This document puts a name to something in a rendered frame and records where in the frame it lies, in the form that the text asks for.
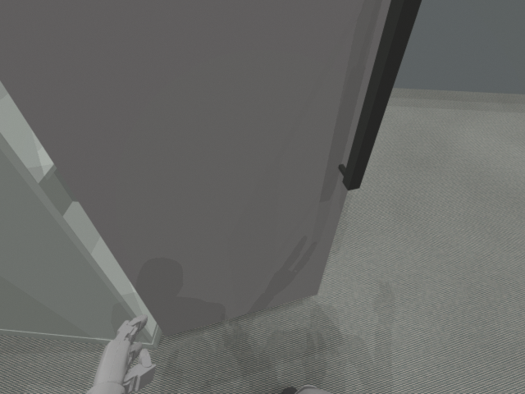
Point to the handle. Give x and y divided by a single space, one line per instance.
395 36

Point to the left robot hand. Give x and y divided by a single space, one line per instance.
119 354

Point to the fridge door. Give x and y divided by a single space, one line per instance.
202 138

